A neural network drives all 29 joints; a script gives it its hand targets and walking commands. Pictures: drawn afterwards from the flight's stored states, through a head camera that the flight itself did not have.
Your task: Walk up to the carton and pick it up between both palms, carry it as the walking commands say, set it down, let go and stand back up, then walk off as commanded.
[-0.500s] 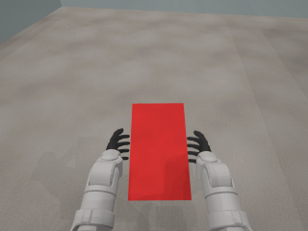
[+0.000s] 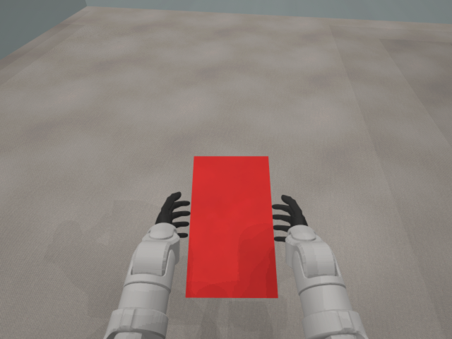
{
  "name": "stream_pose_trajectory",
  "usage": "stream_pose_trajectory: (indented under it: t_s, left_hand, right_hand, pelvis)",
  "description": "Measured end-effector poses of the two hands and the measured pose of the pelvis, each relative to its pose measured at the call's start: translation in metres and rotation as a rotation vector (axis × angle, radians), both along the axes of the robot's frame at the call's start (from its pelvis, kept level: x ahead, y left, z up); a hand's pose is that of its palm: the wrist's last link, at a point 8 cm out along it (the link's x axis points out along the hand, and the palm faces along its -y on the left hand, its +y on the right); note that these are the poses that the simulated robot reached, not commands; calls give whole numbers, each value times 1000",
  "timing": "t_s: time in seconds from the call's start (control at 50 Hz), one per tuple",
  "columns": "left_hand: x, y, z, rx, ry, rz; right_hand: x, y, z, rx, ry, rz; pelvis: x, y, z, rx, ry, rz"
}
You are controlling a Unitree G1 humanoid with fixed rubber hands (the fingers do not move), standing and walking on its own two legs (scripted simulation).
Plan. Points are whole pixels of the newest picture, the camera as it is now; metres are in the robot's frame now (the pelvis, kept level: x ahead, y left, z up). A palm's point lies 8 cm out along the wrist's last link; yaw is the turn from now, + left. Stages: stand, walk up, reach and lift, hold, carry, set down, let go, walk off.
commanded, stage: hold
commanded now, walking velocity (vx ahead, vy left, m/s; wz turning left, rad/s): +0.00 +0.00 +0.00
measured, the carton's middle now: (230, 231) +0.35 +0.01 -0.06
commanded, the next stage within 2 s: set down in 0.60 s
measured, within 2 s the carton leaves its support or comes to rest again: neither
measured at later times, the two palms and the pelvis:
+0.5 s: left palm (154, 217) +0.30 +0.15 +0.06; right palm (290, 228) +0.29 -0.10 +0.05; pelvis -0.01 +0.03 +0.00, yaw -2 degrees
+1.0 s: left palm (176, 231) +0.30 +0.11 +0.02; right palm (303, 241) +0.29 -0.13 +0.01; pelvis -0.03 +0.01 +0.00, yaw -1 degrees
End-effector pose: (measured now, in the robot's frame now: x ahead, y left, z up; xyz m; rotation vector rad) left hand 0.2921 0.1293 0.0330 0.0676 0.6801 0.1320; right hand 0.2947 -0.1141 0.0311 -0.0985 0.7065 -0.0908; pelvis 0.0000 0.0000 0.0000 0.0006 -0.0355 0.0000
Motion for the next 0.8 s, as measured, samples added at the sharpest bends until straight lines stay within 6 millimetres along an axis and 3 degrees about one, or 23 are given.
stream_pose_trajectory:
  t_s: [0.26,0.54,0.68,0.8]
  left_hand:
    - [18,-3,29,-7,-17,-90]
    - [7,16,31,-18,-23,-26]
    - [10,6,35,12,-30,-48]
    - [12,-12,23,17,10,-86]
  right_hand:
    - [-2,-3,28,15,-10,-84]
    - [-4,17,22,23,2,-46]
    - [-6,7,23,36,-6,-76]
    - [-10,-10,13,26,24,-111]
  pelvis:
    - [-2,22,6,-14,-98,-49]
    - [-10,32,2,-12,-151,-17]
    - [-10,27,2,-7,-154,7]
    - [-15,20,2,2,-142,-6]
